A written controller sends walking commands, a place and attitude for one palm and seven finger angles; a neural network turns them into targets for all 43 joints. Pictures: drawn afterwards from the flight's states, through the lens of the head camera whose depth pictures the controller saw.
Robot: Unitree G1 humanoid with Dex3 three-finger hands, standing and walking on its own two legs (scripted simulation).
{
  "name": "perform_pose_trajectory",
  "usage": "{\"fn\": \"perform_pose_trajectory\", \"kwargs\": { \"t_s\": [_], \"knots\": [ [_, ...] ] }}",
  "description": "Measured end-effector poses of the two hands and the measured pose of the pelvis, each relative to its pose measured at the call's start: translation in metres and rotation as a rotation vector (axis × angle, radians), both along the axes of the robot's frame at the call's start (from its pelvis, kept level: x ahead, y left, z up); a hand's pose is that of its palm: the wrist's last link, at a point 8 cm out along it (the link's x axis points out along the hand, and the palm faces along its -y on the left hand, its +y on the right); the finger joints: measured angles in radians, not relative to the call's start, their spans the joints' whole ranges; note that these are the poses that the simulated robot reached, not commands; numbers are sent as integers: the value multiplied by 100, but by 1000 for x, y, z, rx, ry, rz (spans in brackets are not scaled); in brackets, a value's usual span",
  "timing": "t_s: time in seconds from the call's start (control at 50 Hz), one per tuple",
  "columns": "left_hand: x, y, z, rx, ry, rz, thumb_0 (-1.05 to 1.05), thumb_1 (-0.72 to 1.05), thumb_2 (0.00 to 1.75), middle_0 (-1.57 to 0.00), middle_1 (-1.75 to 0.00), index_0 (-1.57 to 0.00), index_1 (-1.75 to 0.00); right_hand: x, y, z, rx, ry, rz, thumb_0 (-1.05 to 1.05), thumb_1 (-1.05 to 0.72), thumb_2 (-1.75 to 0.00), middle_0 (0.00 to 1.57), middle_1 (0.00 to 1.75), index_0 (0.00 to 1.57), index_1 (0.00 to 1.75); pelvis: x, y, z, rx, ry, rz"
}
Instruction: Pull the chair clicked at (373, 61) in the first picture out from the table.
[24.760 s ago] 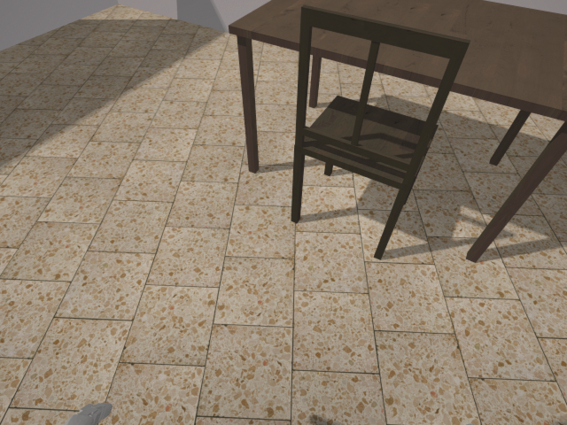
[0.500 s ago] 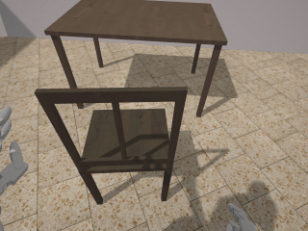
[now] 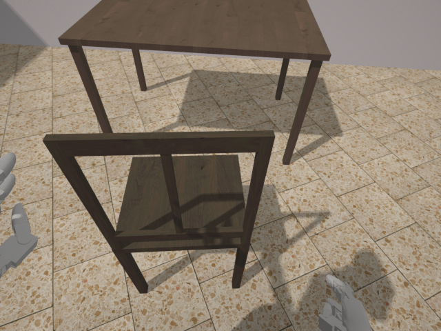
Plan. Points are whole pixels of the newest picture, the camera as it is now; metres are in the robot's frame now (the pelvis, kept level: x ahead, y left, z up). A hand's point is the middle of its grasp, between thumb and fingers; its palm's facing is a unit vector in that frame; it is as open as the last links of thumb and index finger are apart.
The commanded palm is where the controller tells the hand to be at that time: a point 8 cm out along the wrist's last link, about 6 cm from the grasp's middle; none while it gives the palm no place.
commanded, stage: let the arm hang, fingers relaxed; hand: left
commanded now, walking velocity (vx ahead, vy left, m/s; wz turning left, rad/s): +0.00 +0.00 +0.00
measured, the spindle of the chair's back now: (173, 198) +0.43 +0.14 -0.08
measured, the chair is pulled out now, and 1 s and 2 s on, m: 0.61 0.61 0.61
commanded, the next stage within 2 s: look to check the result in 1.20 s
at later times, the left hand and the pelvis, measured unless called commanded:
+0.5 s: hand out of the picture -0.01 +0.18 -0.18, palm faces +0.06 -0.98 -0.20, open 6.9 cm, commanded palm none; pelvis -0.02 -0.01 -0.01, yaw +2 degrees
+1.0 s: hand out of the picture -0.04 +0.13 -0.18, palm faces +0.07 -0.99 -0.16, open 7.3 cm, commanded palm none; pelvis -0.03 -0.02 -0.01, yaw +2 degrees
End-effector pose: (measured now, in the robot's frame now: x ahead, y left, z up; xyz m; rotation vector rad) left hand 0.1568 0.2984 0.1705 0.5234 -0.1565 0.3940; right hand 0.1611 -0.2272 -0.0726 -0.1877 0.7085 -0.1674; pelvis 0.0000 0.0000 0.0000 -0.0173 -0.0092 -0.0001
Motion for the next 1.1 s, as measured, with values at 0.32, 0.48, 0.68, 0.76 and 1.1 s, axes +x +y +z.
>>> {"fn": "perform_pose_trajectory", "kwargs": {
  "t_s": [0.32, 0.48, 0.68, 0.76, 1.1],
  "knots": [
    [-61, -54, -279, -480, 1090, 57, 0, 90, 89, -20, -30, -19, -30, -69, 0, -55, 34, 323, 48, 0, -91, -89, 20, 30, 20, 30, -14, 4, -10, 19, 8, 20],
    [-168, -69, -322, -606, 1388, 203, -4, 102, 89, -21, -30, -21, -30, -175, -11, -64, 14, 654, -37, 0, -91, -89, 20, 30, 20, 30, -18, -7, -7, 2, -7, 34],
    [-234, -69, -312, -593, 1553, 315, -1, 93, 89, -20, -30, -20, -30, -234, -4, -74, 77, 797, -81, 0, -91, -89, 20, 30, 20, 30, -21, -12, -6, 9, -10, 36],
    [-235, -81, -314, -610, 1550, 307, 0, 92, 89, -20, -30, -20, -30, -235, 1, -78, 101, 789, -77, 0, -91, -89, 20, 30, 20, 30, -23, -14, -6, 12, -10, 34],
    [-204, -114, -322, -655, 1463, 229, 1, 92, 89, -20, -30, -20, -30, -204, 8, -83, 132, 687, -62, 0, -91, -89, 20, 30, 20, 30, -26, -23, -7, 16, -12, 34]
  ]
}}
